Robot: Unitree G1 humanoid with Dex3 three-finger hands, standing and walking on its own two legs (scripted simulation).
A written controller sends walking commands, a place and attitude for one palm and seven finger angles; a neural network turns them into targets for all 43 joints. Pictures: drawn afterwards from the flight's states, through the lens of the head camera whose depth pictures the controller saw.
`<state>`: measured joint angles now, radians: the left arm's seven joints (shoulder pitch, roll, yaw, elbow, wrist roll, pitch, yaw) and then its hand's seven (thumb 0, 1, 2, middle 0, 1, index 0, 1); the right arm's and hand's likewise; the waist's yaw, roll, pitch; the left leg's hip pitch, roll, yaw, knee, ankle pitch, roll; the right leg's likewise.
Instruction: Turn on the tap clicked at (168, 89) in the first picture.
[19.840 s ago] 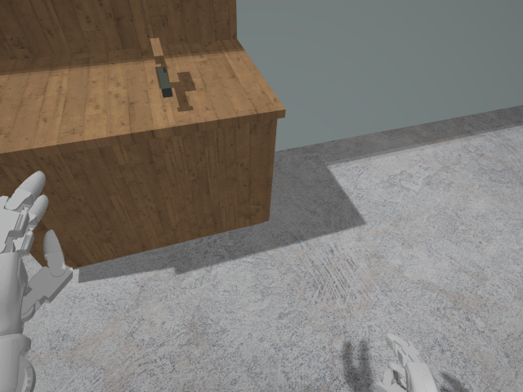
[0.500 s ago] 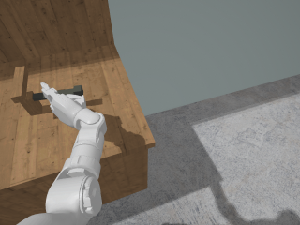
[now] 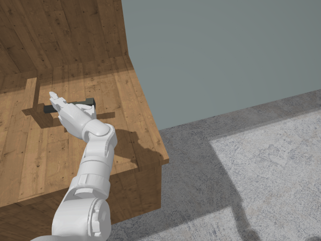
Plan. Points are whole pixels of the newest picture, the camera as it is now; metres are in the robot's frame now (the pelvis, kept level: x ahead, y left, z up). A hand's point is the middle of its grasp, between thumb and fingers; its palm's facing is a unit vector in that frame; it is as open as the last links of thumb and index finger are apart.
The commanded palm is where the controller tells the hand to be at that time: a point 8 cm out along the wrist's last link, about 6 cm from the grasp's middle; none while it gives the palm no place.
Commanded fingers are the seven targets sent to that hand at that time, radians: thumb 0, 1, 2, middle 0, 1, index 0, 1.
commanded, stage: lift the hand up off the lever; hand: left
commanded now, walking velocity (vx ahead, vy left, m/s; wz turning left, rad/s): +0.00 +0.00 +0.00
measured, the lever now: (90, 104) +0.52 +0.22 +0.03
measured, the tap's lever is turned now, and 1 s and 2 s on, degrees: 82 82 82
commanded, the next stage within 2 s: draw the hand back beside the body in 0.22 s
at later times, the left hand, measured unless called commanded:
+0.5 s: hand (103, 110) +0.41 +0.15 +0.12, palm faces +0.46 -0.88 -0.10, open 7.8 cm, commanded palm +0.34 +0.21 +0.12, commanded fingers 0.00 0.90 0.90 -0.16 -0.18 -0.16 -0.18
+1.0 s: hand (65, 141) +0.30 +0.20 +0.15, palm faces +0.20 -0.95 -0.23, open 7.6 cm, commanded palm +0.26 +0.25 +0.17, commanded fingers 0.00 0.90 0.90 -0.19 -0.25 -0.19 -0.25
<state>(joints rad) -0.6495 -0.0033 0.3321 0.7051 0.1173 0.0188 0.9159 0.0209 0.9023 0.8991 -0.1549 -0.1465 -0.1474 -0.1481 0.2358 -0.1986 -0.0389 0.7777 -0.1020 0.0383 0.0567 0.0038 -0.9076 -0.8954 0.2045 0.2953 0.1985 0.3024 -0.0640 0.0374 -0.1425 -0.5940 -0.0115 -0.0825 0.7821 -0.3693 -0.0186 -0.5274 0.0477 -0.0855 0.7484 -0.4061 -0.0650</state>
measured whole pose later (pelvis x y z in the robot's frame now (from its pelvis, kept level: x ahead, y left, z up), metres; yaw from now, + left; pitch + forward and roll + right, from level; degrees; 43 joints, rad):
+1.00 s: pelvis +0.00 +0.01 +0.03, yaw -3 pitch -4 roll +0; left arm 0.06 0.27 0.11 0.04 -0.07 -0.09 0.11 0.02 0.90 0.90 -0.18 -0.22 -0.18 -0.23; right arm 0.16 -0.22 0.02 0.63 0.01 -0.01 -0.04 0.01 -0.91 -0.90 0.20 0.30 0.20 0.30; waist 0.02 0.05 0.03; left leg -0.12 -0.01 -0.02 0.42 -0.23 0.01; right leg -0.08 0.04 -0.01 0.41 -0.25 -0.04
